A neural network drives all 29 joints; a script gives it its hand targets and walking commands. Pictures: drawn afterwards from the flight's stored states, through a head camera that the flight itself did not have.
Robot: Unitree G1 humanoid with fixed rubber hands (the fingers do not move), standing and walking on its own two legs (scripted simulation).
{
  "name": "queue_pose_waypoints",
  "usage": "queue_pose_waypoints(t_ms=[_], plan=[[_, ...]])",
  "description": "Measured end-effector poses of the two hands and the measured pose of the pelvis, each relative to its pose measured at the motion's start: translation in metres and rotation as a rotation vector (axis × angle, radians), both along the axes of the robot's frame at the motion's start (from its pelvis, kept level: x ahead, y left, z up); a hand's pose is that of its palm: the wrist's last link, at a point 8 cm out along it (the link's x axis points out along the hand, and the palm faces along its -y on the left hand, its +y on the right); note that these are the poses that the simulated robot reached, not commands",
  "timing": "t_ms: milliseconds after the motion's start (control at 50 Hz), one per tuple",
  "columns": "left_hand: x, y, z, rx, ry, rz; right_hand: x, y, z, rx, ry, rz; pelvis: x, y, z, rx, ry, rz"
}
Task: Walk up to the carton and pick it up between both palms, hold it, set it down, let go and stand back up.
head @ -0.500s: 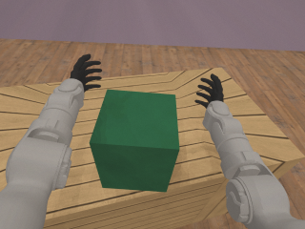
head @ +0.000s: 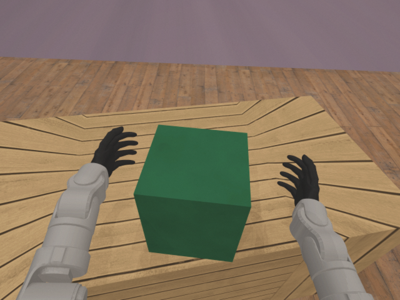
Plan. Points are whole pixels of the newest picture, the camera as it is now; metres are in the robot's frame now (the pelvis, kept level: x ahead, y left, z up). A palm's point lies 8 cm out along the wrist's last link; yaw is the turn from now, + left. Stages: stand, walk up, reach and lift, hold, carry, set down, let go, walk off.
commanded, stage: set down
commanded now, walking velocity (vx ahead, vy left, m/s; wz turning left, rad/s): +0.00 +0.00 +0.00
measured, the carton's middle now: (196, 194) +0.39 -0.03 -0.02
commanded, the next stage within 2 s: none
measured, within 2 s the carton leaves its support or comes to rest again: neither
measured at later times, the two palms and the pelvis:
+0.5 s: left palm (103, 189) +0.35 +0.16 +0.08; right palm (293, 217) +0.26 -0.20 +0.06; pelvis -0.01 +0.01 +0.00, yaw -2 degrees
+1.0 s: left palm (76, 246) +0.27 +0.21 +0.03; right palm (298, 251) +0.21 -0.19 +0.02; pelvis +0.00 +0.00 +0.00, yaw -1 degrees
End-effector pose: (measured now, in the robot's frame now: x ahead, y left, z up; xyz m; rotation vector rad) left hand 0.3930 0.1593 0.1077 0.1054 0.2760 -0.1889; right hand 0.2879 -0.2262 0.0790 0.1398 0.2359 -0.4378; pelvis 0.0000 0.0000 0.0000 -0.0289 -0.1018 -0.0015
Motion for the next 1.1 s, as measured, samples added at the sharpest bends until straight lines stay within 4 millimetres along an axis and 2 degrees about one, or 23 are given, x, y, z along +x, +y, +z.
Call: queue_pose_waypoints(t_ms=[80,160,300,400,460,520,700,860,980,1100], plan=[[-0.014,0.009,-0.005,-0.005,0.002,0.022,-0.008,0.005,0.000,0.000,-0.017,0.026,-0.008,0.002,-0.001,0.004,-0.005,-0.001],[-0.020,0.015,-0.001,-0.025,-0.023,0.032,-0.007,0.011,0.009,-0.024,-0.045,0.045,-0.016,0.003,-0.002,0.006,0.008,0.001],[-0.011,0.015,0.009,-0.038,-0.049,0.017,0.003,0.016,0.017,-0.049,-0.020,0.021,-0.025,0.006,-0.003,0.009,0.037,-0.003],[-0.016,0.006,-0.008,-0.038,-0.004,-0.012,-0.007,0.026,-0.002,-0.010,0.023,0.011,-0.022,0.008,-0.002,0.008,0.041,-0.018],[-0.028,0.003,-0.024,-0.042,0.029,-0.016,-0.019,0.030,-0.017,0.019,0.047,0.007,-0.018,0.009,-0.002,0.008,0.033,-0.026],[-0.043,0.005,-0.033,-0.050,0.034,-0.003,-0.032,0.030,-0.025,0.033,0.038,-0.005,-0.013,0.009,-0.002,0.009,0.029,-0.030],[-0.077,0.039,-0.045,-0.055,-0.004,0.086,-0.048,0.015,-0.021,-0.047,-0.001,-0.004,-0.004,0.002,-0.002,0.008,-0.003,-0.017],[-0.109,0.054,-0.080,-0.051,0.071,0.107,-0.070,0.026,-0.052,-0.017,0.104,0.013,0.001,-0.003,-0.001,0.006,0.001,-0.009],[-0.125,0.051,-0.077,-0.046,0.018,0.087,-0.081,0.033,-0.055,-0.009,0.065,-0.011,0.004,-0.003,-0.002,0.003,0.031,-0.016],[-0.134,0.058,-0.082,-0.016,0.028,0.086,-0.086,0.038,-0.065,-0.010,0.052,-0.004,0.006,0.000,-0.003,0.000,0.027,-0.019]])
